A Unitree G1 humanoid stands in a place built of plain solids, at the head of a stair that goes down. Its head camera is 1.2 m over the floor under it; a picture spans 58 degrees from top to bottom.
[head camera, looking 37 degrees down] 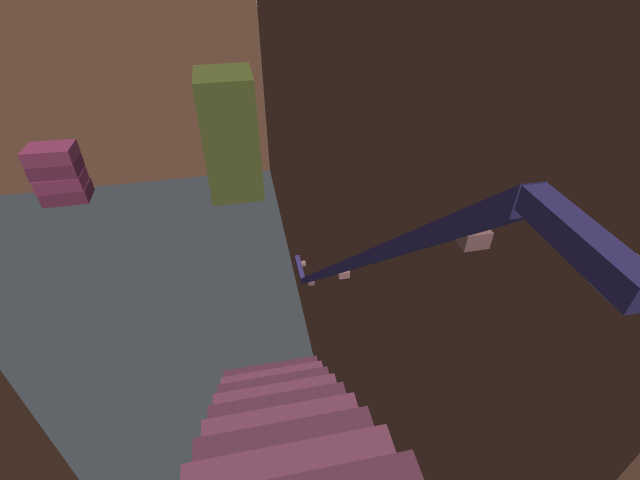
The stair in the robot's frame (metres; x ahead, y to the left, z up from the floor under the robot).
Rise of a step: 0.20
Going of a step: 0.21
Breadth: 0.79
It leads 11 degrees to the left of straight ahead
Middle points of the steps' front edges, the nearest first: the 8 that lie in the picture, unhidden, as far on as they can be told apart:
0.85 0.12 -0.41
1.06 0.16 -0.61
1.26 0.21 -0.81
1.47 0.25 -1.01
1.67 0.29 -1.22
1.88 0.33 -1.42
2.08 0.37 -1.62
2.29 0.42 -1.82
